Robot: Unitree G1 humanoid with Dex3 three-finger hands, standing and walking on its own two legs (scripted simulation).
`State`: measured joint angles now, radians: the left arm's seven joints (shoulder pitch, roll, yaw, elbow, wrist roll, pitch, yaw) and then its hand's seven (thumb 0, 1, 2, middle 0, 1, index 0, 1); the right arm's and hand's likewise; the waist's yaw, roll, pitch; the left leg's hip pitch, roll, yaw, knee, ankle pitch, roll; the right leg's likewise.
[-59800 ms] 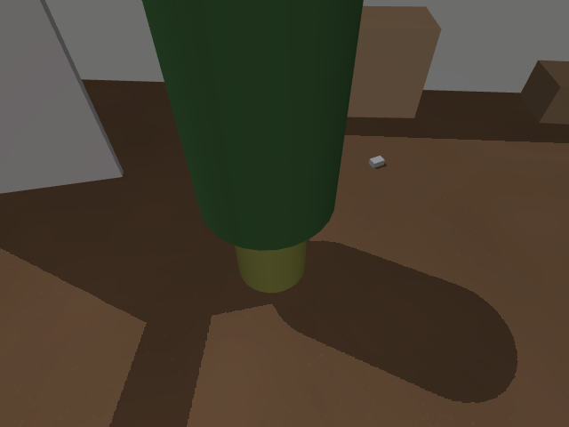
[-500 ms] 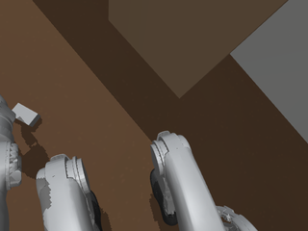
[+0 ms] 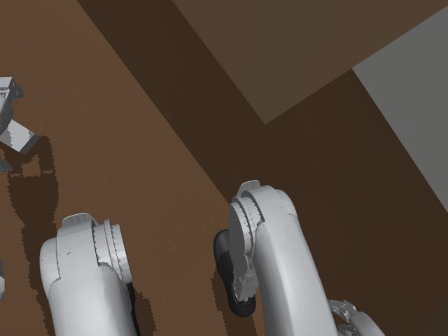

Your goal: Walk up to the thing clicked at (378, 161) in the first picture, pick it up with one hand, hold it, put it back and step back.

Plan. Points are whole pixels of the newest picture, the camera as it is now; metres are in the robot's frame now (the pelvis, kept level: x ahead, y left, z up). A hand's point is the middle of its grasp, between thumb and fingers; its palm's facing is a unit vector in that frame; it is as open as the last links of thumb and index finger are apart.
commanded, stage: home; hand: left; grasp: from above
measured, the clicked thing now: (12, 134) +0.49 +0.33 -0.30
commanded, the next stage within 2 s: none
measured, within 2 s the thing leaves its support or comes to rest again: neither
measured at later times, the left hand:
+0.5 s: hand out of the picture +0.32 +0.29 +0.01, palm faces -0.28 -0.66 -0.70, open 8.2 cm
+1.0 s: hand out of the picture +0.24 +0.23 +0.23, palm faces +0.20 -0.94 -0.27, open 7.4 cm
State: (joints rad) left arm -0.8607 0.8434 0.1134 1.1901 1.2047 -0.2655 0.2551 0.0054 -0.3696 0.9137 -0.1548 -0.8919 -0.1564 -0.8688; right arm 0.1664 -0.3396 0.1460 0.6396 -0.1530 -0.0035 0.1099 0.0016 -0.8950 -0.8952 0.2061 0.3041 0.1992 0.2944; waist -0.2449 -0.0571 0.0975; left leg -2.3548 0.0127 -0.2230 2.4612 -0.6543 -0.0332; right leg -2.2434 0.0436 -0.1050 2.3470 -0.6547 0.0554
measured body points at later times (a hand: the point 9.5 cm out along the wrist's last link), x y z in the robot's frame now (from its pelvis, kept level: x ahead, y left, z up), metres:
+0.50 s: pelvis +0.01 +0.00 +0.13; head +0.19 +0.06 +0.53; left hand +0.33 +0.32 +0.05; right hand +0.21 -0.23 +0.01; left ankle +0.08 +0.14 -0.28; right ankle +0.11 -0.13 -0.28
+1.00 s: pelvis +0.06 +0.00 +0.32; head +0.15 +0.04 +0.76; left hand +0.23 +0.28 +0.25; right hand +0.27 -0.21 +0.24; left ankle +0.07 +0.14 -0.28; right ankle +0.11 -0.13 -0.28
